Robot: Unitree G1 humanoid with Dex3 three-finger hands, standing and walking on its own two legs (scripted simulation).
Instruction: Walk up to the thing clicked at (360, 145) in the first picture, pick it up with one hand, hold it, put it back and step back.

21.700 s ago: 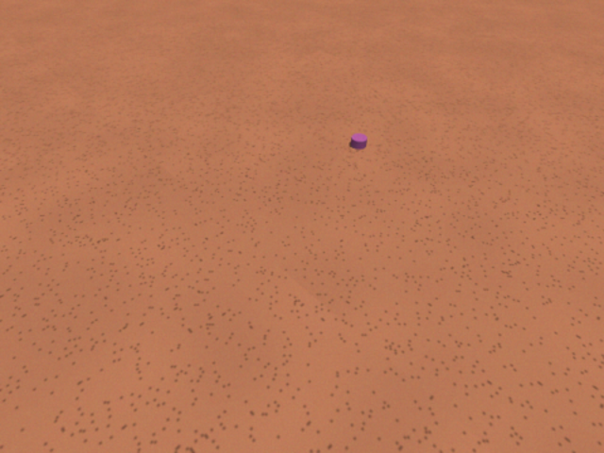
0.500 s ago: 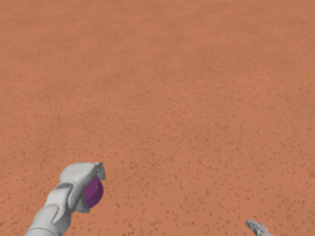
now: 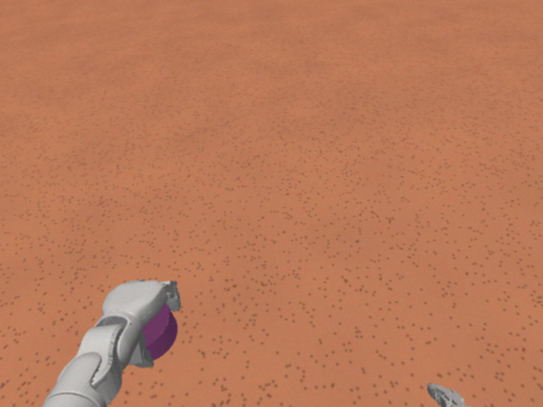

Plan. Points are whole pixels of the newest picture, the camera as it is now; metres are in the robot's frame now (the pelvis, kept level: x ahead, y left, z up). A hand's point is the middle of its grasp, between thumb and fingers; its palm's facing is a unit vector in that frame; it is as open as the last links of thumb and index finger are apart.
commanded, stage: crouch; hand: left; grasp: from above
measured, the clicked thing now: (145, 327) +0.30 +0.23 -0.05
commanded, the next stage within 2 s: none
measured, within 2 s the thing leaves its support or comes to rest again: neither
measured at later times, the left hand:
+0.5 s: hand (154, 348) +0.30 +0.24 -0.12, palm faces -0.45 -0.01 -0.89, open 10.9 cm
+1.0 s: hand (178, 369) +0.34 +0.27 -0.37, palm faces -0.46 -0.01 -0.89, open 10.8 cm
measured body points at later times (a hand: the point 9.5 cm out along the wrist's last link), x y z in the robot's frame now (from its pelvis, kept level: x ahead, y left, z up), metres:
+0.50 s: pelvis -0.01 +0.00 -0.03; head +0.05 +0.00 +0.41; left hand +0.31 +0.24 -0.07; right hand +0.12 -0.27 -0.15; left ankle +0.01 +0.13 -0.74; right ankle +0.02 -0.13 -0.74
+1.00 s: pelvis -0.06 +0.02 -0.24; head +0.12 +0.03 +0.17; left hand +0.36 +0.27 -0.32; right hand +0.00 -0.26 -0.37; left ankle +0.00 +0.13 -0.74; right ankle +0.02 -0.13 -0.74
